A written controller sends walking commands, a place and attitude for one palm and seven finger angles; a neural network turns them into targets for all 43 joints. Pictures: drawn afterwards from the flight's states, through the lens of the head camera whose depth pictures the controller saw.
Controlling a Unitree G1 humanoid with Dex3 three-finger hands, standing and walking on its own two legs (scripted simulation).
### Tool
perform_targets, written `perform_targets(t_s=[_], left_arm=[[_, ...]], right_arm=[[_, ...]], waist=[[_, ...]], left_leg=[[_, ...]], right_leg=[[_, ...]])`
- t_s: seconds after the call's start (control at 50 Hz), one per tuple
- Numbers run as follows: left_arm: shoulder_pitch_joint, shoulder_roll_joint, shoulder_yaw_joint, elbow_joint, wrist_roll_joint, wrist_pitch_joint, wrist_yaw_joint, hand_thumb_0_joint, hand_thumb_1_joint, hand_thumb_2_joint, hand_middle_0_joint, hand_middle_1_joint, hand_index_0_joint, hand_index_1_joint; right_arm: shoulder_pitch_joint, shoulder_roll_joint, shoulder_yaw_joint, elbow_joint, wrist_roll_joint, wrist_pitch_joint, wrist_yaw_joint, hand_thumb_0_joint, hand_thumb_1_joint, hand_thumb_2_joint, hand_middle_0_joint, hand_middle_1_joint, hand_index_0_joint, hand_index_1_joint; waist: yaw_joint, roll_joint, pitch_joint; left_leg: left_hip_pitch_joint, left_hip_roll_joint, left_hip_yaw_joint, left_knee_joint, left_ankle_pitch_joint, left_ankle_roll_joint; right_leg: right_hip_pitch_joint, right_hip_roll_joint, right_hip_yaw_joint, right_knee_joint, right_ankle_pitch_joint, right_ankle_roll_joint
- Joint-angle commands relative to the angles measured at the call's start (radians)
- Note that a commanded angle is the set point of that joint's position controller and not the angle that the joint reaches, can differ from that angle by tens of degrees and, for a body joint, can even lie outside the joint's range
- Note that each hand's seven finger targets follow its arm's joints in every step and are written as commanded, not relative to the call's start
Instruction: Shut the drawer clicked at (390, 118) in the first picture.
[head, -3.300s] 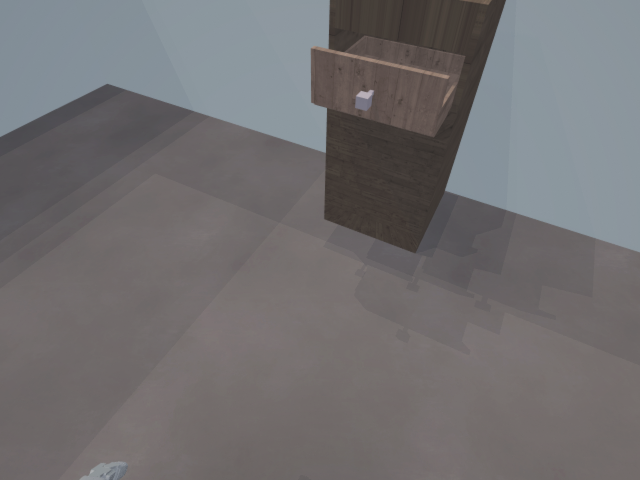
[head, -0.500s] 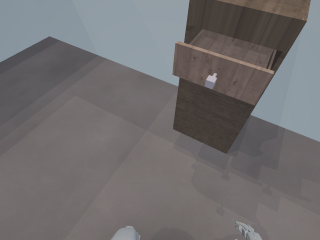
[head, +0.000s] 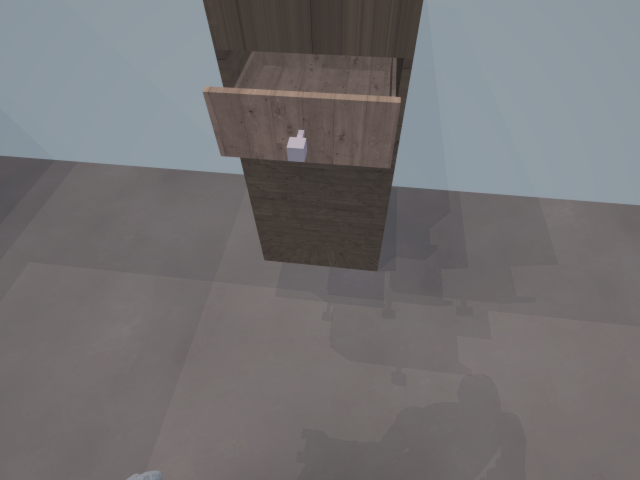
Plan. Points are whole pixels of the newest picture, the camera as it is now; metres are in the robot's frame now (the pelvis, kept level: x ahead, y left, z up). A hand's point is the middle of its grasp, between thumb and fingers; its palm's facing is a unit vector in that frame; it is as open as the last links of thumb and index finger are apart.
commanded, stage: take the last steps up to it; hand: left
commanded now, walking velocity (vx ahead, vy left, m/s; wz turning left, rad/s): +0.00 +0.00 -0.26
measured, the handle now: (298, 143) +0.72 +0.07 -0.03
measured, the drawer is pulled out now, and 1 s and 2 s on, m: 0.16 0.16 0.16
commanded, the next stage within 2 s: come to a stop and stand still in 1.08 s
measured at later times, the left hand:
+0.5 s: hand out of the picture +0.04 +0.20 -0.18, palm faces -0.02 -0.99 -0.15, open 7.4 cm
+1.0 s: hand (268, 366) +0.31 +0.11 -0.17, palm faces -0.19 -0.96 -0.19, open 7.3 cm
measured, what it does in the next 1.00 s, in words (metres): walks ahead: left foot, then right foot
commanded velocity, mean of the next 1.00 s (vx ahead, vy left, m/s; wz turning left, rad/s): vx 0.26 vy -0.04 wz -0.08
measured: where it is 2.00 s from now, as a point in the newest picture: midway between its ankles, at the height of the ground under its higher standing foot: outside the picture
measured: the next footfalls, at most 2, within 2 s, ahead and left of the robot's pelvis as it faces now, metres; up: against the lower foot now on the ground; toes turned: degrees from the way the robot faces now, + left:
left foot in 0.44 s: +0.09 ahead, +0.10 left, +0.00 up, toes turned +2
right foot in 1.00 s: +0.29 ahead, -0.16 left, +0.00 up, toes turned -17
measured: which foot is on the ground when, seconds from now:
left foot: down 0.00-0.00, up 0.02-0.42, down 0.44-1.00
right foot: down 0.00-0.44, up 0.46-0.98, down 1.00-1.00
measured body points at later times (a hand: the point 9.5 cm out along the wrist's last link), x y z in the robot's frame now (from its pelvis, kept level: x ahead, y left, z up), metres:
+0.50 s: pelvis +0.04 +0.01 +0.00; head +0.03 +0.04 +0.45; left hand +0.04 +0.25 -0.17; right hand +0.06 -0.23 -0.13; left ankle +0.05 +0.10 -0.73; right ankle -0.02 -0.11 -0.71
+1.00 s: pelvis +0.18 -0.05 -0.01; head +0.21 -0.07 +0.44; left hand +0.32 +0.16 -0.15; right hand +0.00 -0.20 -0.15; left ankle +0.06 +0.10 -0.73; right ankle +0.25 -0.15 -0.73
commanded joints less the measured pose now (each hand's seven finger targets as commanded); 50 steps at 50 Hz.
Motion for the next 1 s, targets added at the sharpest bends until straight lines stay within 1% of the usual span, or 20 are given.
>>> perform_targets(t_s=[0.0,0.02,0.04,0.1,0.22,0.3,0.34,0.38,0.4,0.42,0.44,0.48,0.52,0.6,0.76,0.88,0.92,0.94,0.96,0.98], left_arm=[[0.19,0.237,0.033,-0.004,-0.009,-0.041,0.036,0.0,0.9,0.9,-0.2,-0.3,-0.2,-0.3],[0.165,0.206,0.024,-0.005,-0.009,-0.038,0.038,0.0,0.9,0.9,-0.2,-0.3,-0.2,-0.3],[0.121,0.189,0.027,-0.005,-0.009,-0.043,0.043,0.0,0.9,0.9,-0.2,-0.3,-0.2,-0.3],[0.035,0.121,0.007,-0.02,-0.011,-0.045,0.042,0.0,0.9,0.9,-0.2,-0.3,-0.2,-0.3],[0.11,0.12,0.007,0.024,-0.005,-0.068,0.027,0.0,0.9,0.9,-0.2,-0.3,-0.2,-0.3],[0.14,0.124,0.01,0.051,0.002,-0.074,0.028,0.0,0.9,0.9,-0.2,-0.3,-0.2,-0.3],[0.133,0.125,0.009,0.062,-0.001,-0.076,0.025,0.0,0.9,0.9,-0.2,-0.3,-0.2,-0.3],[0.1,0.114,0.008,0.07,-0.008,-0.072,0.022,0.0,0.9,0.9,-0.2,-0.3,-0.2,-0.3],[0.098,0.078,0.001,0.069,-0.014,-0.069,0.016,0.0,0.9,0.9,-0.2,-0.3,-0.2,-0.3],[0.091,0.014,-0.011,0.051,-0.021,-0.067,0.006,0.0,0.9,0.9,-0.2,-0.3,-0.2,-0.3],[0.06,0.009,-0.013,0.025,-0.014,-0.071,0.005,0.0,0.9,0.9,-0.2,-0.3,-0.2,-0.3],[0.046,0.047,-0.001,0.037,0.008,-0.06,0.0,0.0,0.9,0.9,-0.2,-0.3,-0.2,-0.3],[0.086,0.021,-0.002,0.08,0.009,-0.06,-0.012,0.0,0.9,0.9,-0.2,-0.3,-0.2,-0.3],[0.139,-0.016,-0.008,0.116,0.002,-0.053,-0.011,0.0,0.9,0.9,-0.2,-0.3,-0.2,-0.3],[-0.033,-0.038,-0.023,0.075,-0.001,-0.054,-0.013,0.0,0.9,0.9,-0.2,-0.3,-0.2,-0.3],[-0.112,-0.044,-0.025,0.057,-0.006,-0.071,-0.011,0.0,0.9,0.9,-0.2,-0.3,-0.2,-0.3],[0.002,-0.024,-0.015,0.09,-0.004,-0.081,-0.008,0.0,0.9,0.9,-0.2,-0.3,-0.2,-0.3],[0.136,0.009,-0.006,0.135,-0.002,-0.091,-0.004,0.0,0.9,0.9,-0.2,-0.3,-0.2,-0.3],[0.268,0.084,0.015,0.172,0.005,-0.106,0.007,0.0,0.9,0.9,-0.2,-0.3,-0.2,-0.3],[0.358,0.186,0.038,0.181,-0.005,-0.107,0.021,0.0,0.9,0.9,-0.2,-0.3,-0.2,-0.3]], right_arm=[[-0.072,-0.063,0.001,-0.11,0.011,0.006,-0.008,0.0,-0.9,-0.9,0.2,0.3,0.2,0.3],[-0.059,-0.054,0.001,-0.098,0.011,0.012,-0.011,0.0,-0.9,-0.9,0.2,0.3,0.2,0.3],[-0.041,-0.061,0.001,-0.078,0.009,0.017,-0.014,0.0,-0.9,-0.9,0.2,0.3,0.2,0.3],[0.019,-0.072,-0.002,-0.026,0.001,0.017,-0.006,0.0,-0.9,-0.9,0.2,0.3,0.2,0.3],[-0.032,-0.063,-0.008,-0.032,-0.009,-0.004,0.014,0.0,-0.9,-0.9,0.2,0.3,0.2,0.3],[-0.065,-0.038,-0.005,-0.048,-0.004,-0.023,0.019,0.0,-0.9,-0.9,0.2,0.3,0.2,0.3],[-0.03,-0.026,-0.001,-0.035,-0.001,-0.033,0.017,0.0,-0.9,-0.9,0.2,0.3,0.2,0.3],[0.085,-0.016,0.005,0.008,0.0,-0.046,0.011,0.0,-0.9,-0.9,0.2,0.3,0.2,0.3],[0.162,-0.05,0.003,0.038,0.0,-0.055,0.0,0.0,-0.9,-0.9,0.2,0.3,0.2,0.3],[0.248,-0.141,-0.016,0.06,-0.01,-0.062,-0.007,0.0,-0.9,-0.9,0.2,0.3,0.2,0.3],[0.294,-0.196,-0.026,0.053,-0.011,-0.054,-0.013,0.0,-0.9,-0.9,0.2,0.3,0.2,0.3],[0.197,-0.14,-0.005,0.032,-0.007,-0.054,-0.018,0.0,-0.9,-0.9,0.2,0.3,0.2,0.3],[0.124,-0.073,0.017,0.023,-0.001,-0.069,-0.021,0.0,-0.9,-0.9,0.2,0.3,0.2,0.3],[0.169,-0.037,0.029,0.061,0.01,-0.092,-0.028,0.0,-0.9,-0.9,0.2,0.3,0.2,0.3],[0.299,-0.013,0.027,0.144,0.004,-0.093,-0.03,0.0,-0.9,-0.9,0.2,0.3,0.2,0.3],[0.316,-0.025,0.016,0.172,-0.008,-0.079,-0.027,0.0,-0.9,-0.9,0.2,0.3,0.2,0.3],[0.279,-0.037,0.013,0.171,-0.001,-0.077,-0.028,0.0,-0.9,-0.9,0.2,0.3,0.2,0.3],[0.266,-0.038,0.013,0.172,0.006,-0.077,-0.024,0.0,-0.9,-0.9,0.2,0.3,0.2,0.3],[0.282,-0.009,0.014,0.164,0.018,-0.079,-0.014,0.0,-0.9,-0.9,0.2,0.3,0.2,0.3],[0.327,0.043,0.028,0.133,0.026,-0.075,-0.01,0.0,-0.9,-0.9,0.2,0.3,0.2,0.3]], waist=[[0.107,-0.275,-0.15],[0.079,-0.187,-0.144],[0.06,-0.293,-0.137],[0.016,-0.181,-0.095],[0.051,-0.155,-0.001],[0.066,-0.149,0.021],[0.046,-0.136,0.017],[-0.01,-0.095,0.008],[-0.038,0.011,-0.017],[-0.073,0.26,-0.013],[-0.083,0.321,0.022],[-0.042,0.191,0.087],[0.0,0.067,0.108],[0.022,0.071,0.048],[-0.023,0.107,0.09],[-0.038,0.132,0.085],[0.027,0.1,0.024],[0.088,0.046,-0.057],[0.139,-0.102,-0.168],[0.136,-0.333,-0.288]], left_leg=[[-0.274,-0.031,-0.167,0.354,-0.354,-0.043],[-0.281,-0.028,-0.222,0.436,-0.3,-0.04],[-0.304,-0.023,-0.239,0.473,-0.265,-0.043],[-0.271,-0.031,-0.227,0.519,-0.119,-0.061],[-0.278,-0.043,-0.199,0.37,-0.09,-0.053],[-0.198,-0.052,-0.206,0.198,-0.157,-0.029],[-0.094,-0.073,-0.192,0.089,-0.133,-0.015],[0.137,-0.1,-0.155,-0.098,-0.016,-0.009],[0.285,-0.069,-0.203,-0.177,-0.045,0.001],[0.349,0.146,-0.508,-0.32,-0.262,0.059],[0.288,0.304,-0.722,-0.467,-0.425,0.133],[0.131,0.283,-0.686,-0.506,-0.473,0.155],[0.101,0.205,-0.504,-0.49,-0.276,0.123],[0.174,0.116,-0.304,-0.448,0.081,0.096],[0.296,0.132,-0.245,-0.403,0.358,0.165],[0.269,0.141,-0.228,-0.319,0.455,0.165],[0.219,0.124,-0.196,-0.186,0.564,0.143],[0.174,0.084,-0.165,-0.044,0.538,0.113],[-0.019,0.028,-0.135,0.196,0.338,0.074],[-0.226,-0.125,-0.112,0.521,-0.288,0.028]], right_leg=[[0.247,-0.368,0.377,-0.245,0.749,-0.197],[0.233,-0.327,0.296,-0.226,0.745,-0.219],[0.218,-0.279,0.295,-0.232,0.721,-0.201],[0.163,-0.197,0.192,-0.267,0.51,-0.176],[0.133,-0.196,0.285,-0.397,-0.013,-0.208],[0.106,-0.226,0.349,-0.407,-0.097,-0.236],[0.06,-0.208,0.338,-0.386,-0.086,-0.226],[-0.065,-0.136,0.273,-0.304,-0.16,-0.175],[-0.17,-0.068,0.215,-0.182,-0.171,-0.136],[-0.326,0.052,0.097,0.087,-0.182,-0.083],[-0.409,0.082,0.022,0.307,-0.232,-0.06],[-0.416,0.009,0.101,0.491,-0.128,-0.066],[-0.398,-0.025,0.1,0.538,0.005,-0.05],[-0.385,-0.026,0.075,0.534,0.143,-0.019],[-0.453,-0.065,-0.007,0.294,0.142,-0.004],[-0.272,-0.022,-0.061,0.067,0.073,-0.047],[-0.058,0.016,-0.079,-0.031,0.111,-0.066],[0.133,0.026,-0.077,-0.095,0.179,-0.071],[0.401,-0.124,0.089,-0.122,0.174,-0.122],[0.554,-0.398,0.474,-0.236,0.259,-0.22]])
